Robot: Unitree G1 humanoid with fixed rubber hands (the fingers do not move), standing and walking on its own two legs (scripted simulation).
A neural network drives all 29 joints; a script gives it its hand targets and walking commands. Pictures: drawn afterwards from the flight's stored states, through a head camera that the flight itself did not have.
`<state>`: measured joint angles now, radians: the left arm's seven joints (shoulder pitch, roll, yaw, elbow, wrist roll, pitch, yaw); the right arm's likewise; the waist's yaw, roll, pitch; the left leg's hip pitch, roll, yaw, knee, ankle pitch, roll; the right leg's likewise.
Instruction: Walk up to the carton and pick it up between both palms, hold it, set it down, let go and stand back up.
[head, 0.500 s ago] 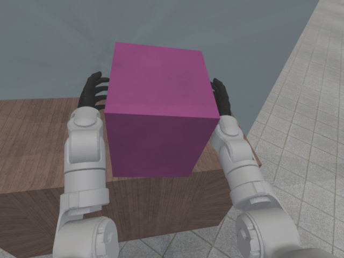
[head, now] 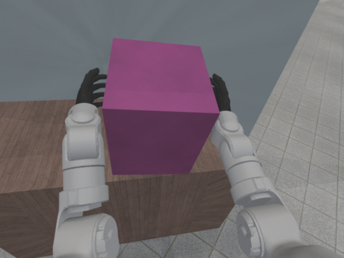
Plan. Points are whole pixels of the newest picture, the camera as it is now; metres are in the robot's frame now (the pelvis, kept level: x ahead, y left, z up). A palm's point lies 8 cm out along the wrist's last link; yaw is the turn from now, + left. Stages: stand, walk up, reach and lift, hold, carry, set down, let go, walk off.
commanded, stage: hold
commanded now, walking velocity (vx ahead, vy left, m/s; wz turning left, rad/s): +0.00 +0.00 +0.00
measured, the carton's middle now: (154, 112) +0.40 +0.00 +0.14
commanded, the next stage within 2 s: none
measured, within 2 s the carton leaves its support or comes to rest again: neither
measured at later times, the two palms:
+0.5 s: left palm (78, 102) +0.36 +0.15 +0.21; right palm (218, 107) +0.36 -0.14 +0.19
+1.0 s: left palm (78, 106) +0.35 +0.16 +0.20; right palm (218, 109) +0.36 -0.14 +0.19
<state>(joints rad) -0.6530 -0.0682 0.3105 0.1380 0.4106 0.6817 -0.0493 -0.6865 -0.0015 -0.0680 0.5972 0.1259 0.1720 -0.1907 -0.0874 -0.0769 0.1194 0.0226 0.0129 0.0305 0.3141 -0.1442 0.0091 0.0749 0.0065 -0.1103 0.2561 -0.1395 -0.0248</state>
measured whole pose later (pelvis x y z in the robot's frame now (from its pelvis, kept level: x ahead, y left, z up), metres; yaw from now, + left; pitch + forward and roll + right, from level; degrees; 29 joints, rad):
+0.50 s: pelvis -0.01 +0.00 +0.00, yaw +0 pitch -12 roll +0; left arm -0.67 -0.07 0.33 0.06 0.44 0.78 -0.09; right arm -0.69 0.03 -0.09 0.54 0.11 0.24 -0.20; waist -0.08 -0.08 0.11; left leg 0.03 0.01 0.03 0.30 -0.12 0.01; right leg 0.07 0.00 -0.11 0.26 -0.13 -0.03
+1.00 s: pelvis +0.00 +0.00 +0.00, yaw +0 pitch -13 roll -1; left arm -0.61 -0.08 0.31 -0.02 0.43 0.79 -0.09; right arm -0.65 0.01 -0.03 0.47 0.15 0.25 -0.21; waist -0.08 -0.08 0.14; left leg 0.06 0.01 0.03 0.31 -0.14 0.01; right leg 0.11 0.01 -0.11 0.26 -0.14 -0.03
